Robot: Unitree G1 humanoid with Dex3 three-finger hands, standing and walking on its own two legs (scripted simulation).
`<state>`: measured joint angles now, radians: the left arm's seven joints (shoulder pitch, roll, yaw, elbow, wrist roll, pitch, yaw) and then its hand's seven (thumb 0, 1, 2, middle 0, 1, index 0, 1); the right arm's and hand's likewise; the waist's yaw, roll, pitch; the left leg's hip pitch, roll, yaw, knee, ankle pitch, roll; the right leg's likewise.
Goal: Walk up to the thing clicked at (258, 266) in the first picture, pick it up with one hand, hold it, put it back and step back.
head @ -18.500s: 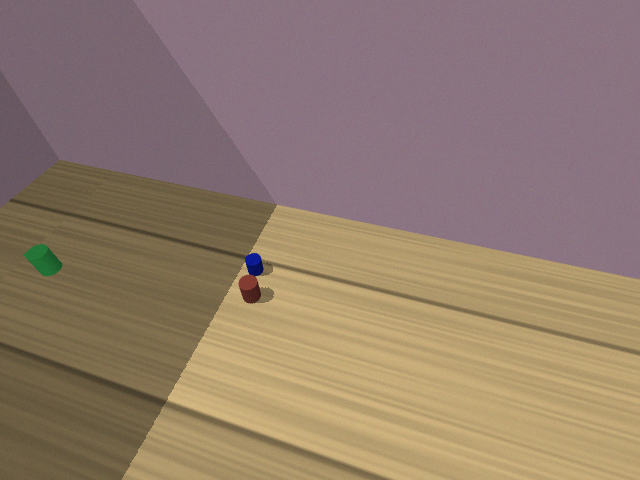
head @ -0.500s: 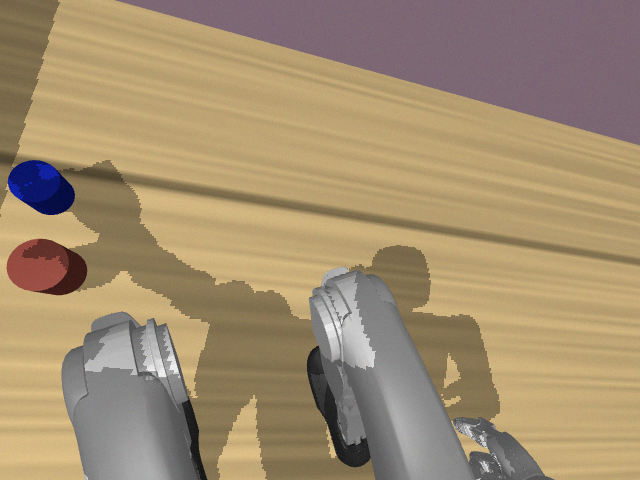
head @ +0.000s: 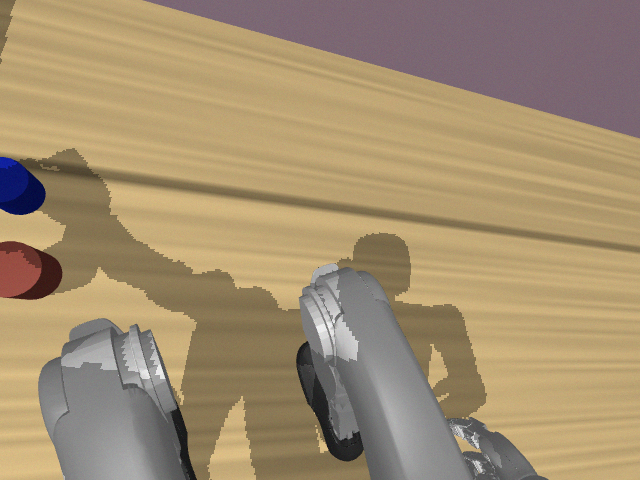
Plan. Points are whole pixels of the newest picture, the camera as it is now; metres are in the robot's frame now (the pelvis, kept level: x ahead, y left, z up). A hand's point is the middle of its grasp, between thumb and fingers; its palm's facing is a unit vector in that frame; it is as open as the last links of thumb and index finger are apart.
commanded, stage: rise first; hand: left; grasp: from above
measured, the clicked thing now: (11, 187) +0.51 +0.32 -0.29
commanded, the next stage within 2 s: approach in 0.48 s
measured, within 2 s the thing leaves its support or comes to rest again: neither
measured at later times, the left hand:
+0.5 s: hand out of the picture +0.47 +0.37 -0.17, palm faces -0.43 -0.10 -0.90, open 13.3 cm
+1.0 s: hand out of the picture +0.52 +0.31 -0.16, palm faces -0.35 -0.08 -0.94, open 13.6 cm
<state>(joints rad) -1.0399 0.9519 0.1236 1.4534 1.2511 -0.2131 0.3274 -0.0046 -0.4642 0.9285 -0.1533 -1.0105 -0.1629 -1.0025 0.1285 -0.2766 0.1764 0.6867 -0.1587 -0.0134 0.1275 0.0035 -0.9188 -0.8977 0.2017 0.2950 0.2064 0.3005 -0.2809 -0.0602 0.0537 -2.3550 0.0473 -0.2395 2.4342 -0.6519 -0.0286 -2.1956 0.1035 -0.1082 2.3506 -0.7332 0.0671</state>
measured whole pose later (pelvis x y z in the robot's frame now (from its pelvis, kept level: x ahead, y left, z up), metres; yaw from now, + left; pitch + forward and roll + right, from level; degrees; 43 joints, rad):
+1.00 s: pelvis +0.00 +0.00 +0.00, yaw -1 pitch +32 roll -12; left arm -1.17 0.91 0.06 1.49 1.27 -0.11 0.38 0.00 -0.45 0.92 -0.13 -1.03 -0.15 -1.01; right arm 0.16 -0.28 0.21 0.64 -0.16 -0.02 0.14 0.00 -0.91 -0.89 0.20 0.30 0.21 0.30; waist -0.36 -0.05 0.05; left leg -2.37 0.05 -0.25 2.43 -0.64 -0.03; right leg -2.22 0.11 -0.11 2.34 -0.71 0.07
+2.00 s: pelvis +0.00 +0.00 -0.01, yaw -3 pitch +28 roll -13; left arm -1.13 1.06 0.09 1.64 1.24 -0.15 0.49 0.00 -0.44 0.96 -0.10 -1.14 -0.14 -1.10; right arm 0.12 -0.31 0.33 0.62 -0.22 -0.13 0.15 0.00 -0.92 -0.90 0.20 0.29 0.21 0.30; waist -0.40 -0.14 0.17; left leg -2.37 0.06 -0.30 2.50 -0.66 -0.03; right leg -2.20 0.13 -0.15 2.37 -0.71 0.08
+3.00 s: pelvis +0.00 +0.01 -0.01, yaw -5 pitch +27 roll -15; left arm -1.13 1.11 0.07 1.68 1.21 -0.16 0.53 0.00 -0.40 1.07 -0.13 -1.24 -0.15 -1.21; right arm 0.08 -0.34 0.37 0.59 -0.24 -0.18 0.18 0.00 -0.92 -0.90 0.20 0.29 0.21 0.30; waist -0.41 -0.17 0.22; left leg -2.34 0.06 -0.33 2.51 -0.68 -0.03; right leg -2.17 0.14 -0.17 2.35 -0.70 0.08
